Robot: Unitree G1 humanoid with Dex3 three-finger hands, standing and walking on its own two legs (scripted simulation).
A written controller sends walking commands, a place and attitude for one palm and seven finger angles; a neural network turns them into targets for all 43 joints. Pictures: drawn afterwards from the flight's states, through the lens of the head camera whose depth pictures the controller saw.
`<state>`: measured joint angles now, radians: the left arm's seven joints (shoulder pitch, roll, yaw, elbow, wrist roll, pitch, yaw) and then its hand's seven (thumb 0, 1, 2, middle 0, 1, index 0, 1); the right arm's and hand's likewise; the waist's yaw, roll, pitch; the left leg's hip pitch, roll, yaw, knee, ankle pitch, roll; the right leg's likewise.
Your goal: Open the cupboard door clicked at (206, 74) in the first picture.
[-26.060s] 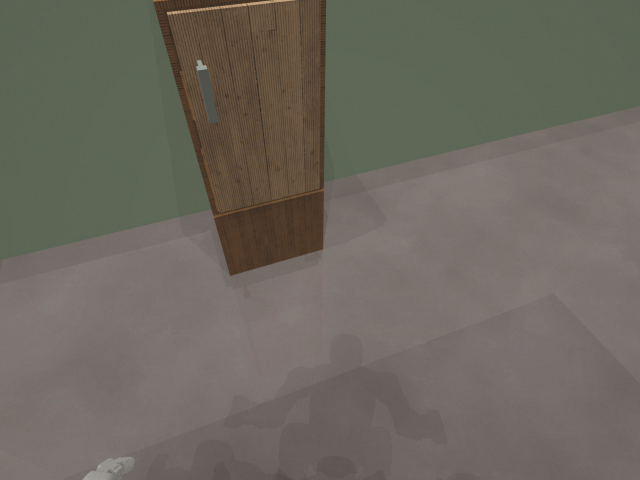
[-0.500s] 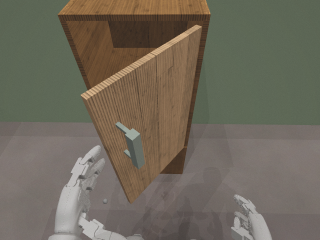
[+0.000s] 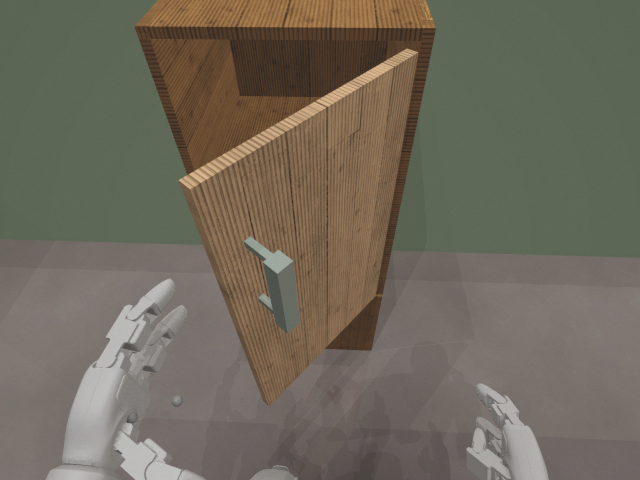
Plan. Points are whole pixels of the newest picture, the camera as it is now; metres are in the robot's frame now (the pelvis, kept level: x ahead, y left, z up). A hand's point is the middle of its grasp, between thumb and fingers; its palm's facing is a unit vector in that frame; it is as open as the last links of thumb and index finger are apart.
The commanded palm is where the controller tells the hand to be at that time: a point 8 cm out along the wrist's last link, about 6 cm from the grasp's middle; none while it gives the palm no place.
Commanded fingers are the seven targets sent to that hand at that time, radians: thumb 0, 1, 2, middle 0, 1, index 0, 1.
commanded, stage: draw the hand back to the body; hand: left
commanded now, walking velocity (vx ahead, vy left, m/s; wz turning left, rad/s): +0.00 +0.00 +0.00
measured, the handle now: (271, 285) +0.33 +0.09 +0.08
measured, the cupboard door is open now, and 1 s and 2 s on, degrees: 50 50 50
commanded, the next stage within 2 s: step back with the hand held close in 1.40 s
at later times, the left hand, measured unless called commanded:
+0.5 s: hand (83, 364) +0.20 +0.23 +0.15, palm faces +0.20 -0.93 -0.30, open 15.1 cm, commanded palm +0.16 +0.28 +0.17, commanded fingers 0.00 0.03 0.52 -0.17 -0.30 -0.17 -0.30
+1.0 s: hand out of the picture +0.22 +0.29 +0.22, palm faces +0.43 -0.81 -0.40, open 9.3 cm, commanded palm +0.17 +0.33 +0.24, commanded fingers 0.00 0.90 0.90 -0.20 -0.30 -0.20 -0.30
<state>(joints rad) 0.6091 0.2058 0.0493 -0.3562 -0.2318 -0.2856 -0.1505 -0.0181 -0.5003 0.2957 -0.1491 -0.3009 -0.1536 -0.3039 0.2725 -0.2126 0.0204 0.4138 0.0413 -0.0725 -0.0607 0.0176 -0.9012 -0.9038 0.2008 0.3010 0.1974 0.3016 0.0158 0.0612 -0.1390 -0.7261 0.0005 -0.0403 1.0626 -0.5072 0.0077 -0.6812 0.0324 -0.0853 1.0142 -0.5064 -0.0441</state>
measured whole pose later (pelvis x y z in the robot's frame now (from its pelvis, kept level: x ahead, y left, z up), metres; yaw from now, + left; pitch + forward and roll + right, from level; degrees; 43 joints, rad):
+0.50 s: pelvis +0.01 +0.03 +0.04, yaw -1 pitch +3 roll -3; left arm 0.62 0.30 0.13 -0.49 -0.09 -0.04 0.06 -0.02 -0.28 0.39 -0.16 -0.30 -0.16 -0.30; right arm 0.28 -0.21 0.06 0.46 0.04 -0.09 -0.10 0.02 -0.90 -0.90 0.20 0.30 0.20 0.30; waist 0.03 0.06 -0.10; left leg -0.45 -0.01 -0.01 0.82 -0.43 0.05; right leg -0.40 0.02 -0.05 0.74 -0.40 0.00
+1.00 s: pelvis +0.02 +0.03 +0.07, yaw -1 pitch -3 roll -1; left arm 0.49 0.35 0.32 -0.44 -0.06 -0.04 0.13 0.00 0.56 0.75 -0.19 -0.30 -0.20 -0.30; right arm 0.21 -0.22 0.05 0.60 0.01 -0.10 -0.08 0.02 -0.90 -0.90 0.20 0.30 0.20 0.30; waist 0.07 0.06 0.00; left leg -0.14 -0.03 0.01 0.48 -0.28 0.05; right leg -0.10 0.01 -0.02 0.43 -0.27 0.00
